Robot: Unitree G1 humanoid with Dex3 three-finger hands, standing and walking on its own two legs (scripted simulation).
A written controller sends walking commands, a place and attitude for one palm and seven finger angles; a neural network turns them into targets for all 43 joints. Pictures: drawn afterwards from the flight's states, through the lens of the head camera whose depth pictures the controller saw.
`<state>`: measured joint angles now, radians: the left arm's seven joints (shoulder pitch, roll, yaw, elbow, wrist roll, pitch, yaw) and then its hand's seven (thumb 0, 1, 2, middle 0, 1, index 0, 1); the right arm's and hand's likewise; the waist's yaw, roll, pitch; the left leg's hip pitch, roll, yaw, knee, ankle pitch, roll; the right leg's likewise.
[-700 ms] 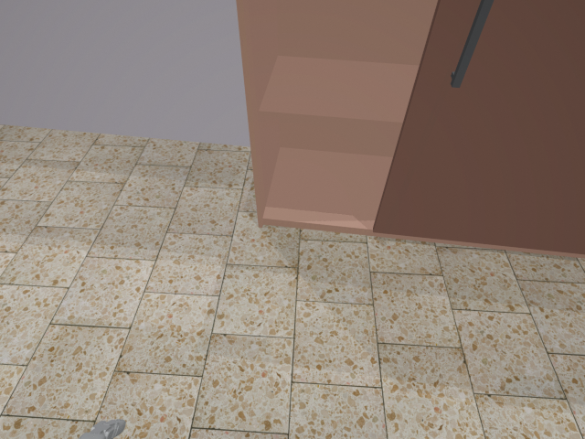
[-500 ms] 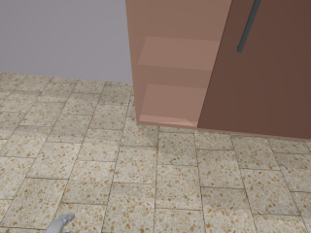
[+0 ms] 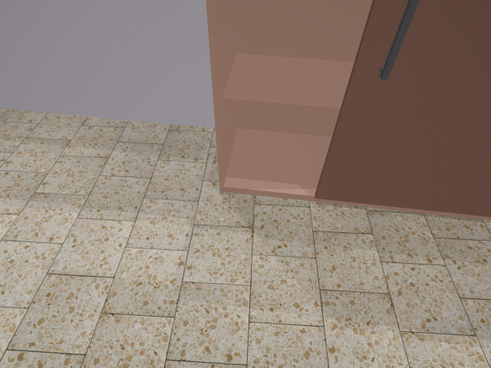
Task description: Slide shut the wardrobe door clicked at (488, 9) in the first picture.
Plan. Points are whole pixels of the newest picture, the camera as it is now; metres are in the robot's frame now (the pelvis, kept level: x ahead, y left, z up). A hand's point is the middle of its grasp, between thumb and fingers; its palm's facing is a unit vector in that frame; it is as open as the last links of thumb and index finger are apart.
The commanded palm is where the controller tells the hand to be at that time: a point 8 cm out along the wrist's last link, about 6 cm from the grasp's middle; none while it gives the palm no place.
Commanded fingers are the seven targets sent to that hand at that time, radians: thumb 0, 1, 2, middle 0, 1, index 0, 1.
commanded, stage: stand and wait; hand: right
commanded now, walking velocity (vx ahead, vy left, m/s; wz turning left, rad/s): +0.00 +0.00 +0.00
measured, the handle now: (402, 24) +1.02 -0.41 +0.15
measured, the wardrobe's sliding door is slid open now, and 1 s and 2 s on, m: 0.49 0.49 0.49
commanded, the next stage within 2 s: look at it before walking up in 0.12 s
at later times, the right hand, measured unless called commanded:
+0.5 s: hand out of the picture +0.07 -0.23 -0.15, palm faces -0.03 +0.95 -0.32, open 7.3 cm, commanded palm none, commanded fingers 0.00 -0.90 -0.90 0.20 0.30 0.20 0.30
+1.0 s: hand out of the picture +0.06 -0.24 -0.16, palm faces +0.02 +0.95 -0.32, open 7.3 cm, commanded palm none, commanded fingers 0.00 -0.90 -0.90 0.20 0.30 0.20 0.30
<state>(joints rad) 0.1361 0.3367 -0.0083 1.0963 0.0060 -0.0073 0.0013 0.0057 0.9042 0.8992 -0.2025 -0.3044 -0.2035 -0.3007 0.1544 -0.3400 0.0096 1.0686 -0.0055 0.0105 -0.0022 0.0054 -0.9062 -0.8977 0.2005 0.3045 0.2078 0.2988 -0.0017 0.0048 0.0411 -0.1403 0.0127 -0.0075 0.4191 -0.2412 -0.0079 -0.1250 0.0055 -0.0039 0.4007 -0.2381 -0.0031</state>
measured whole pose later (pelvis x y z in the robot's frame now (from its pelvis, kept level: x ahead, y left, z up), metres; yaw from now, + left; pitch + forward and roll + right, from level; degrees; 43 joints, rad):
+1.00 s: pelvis -0.01 +0.00 +0.00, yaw -2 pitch -2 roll +0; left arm 0.15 0.31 -0.01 1.08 0.01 0.01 0.00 0.00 0.91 0.90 -0.20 -0.30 -0.20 -0.30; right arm 0.14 -0.32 0.00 1.05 -0.01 0.02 -0.02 0.00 -0.91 -0.90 0.20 0.30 0.21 0.30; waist 0.01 0.01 0.04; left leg -0.18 0.02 0.03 0.44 -0.24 -0.01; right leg -0.18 0.01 0.03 0.44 -0.23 0.00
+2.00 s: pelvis +0.14 -0.06 +0.00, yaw -40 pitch -1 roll +0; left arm 0.21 0.28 0.09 0.96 0.03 0.03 -0.05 0.01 0.91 0.90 -0.19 -0.30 -0.20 -0.30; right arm 0.35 -0.18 -0.03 0.98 -0.02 -0.06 -0.01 0.00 -0.91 -0.90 0.20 0.30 0.21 0.30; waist 0.01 -0.02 0.02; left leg -0.06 0.07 0.21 0.36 -0.28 -0.02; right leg -0.63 -0.08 -0.03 1.12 -0.19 0.02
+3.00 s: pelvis +0.31 -0.27 -0.01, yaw -26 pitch +0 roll +0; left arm 0.22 0.22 0.05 0.99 0.01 0.05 0.02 0.01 0.91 0.90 -0.20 -0.30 -0.20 -0.30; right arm 0.19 -0.23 -0.07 0.92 -0.01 0.03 -0.01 0.00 -0.91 -0.90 0.20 0.30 0.20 0.30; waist 0.01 -0.01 0.09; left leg -0.24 -0.03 0.01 0.53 -0.28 0.05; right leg -0.47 -0.11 -0.04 1.08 -0.44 0.08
